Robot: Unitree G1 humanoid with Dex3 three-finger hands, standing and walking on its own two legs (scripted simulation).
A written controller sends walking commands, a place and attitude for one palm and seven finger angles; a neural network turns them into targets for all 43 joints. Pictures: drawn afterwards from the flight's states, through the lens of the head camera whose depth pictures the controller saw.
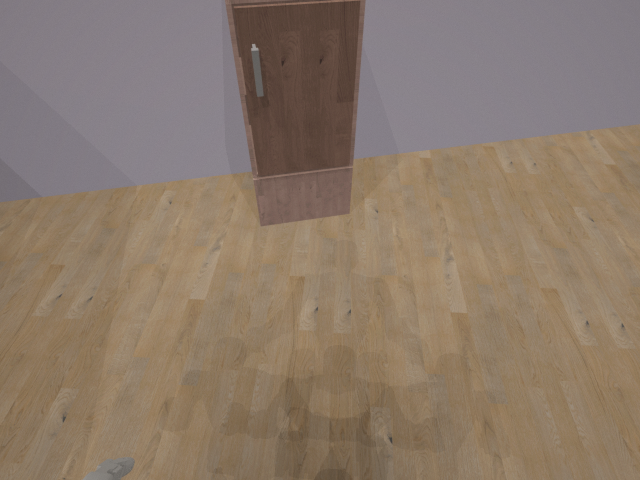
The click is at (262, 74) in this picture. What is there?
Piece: cupboard door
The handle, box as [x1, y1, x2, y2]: [251, 44, 263, 96]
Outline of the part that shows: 252,44 251,51 257,96 263,95 258,50 255,47 255,45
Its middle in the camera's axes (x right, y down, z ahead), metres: -0.20 -0.53 +1.21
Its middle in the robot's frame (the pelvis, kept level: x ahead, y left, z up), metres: +1.25 +0.27 -0.04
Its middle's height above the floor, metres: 0.73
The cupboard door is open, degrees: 0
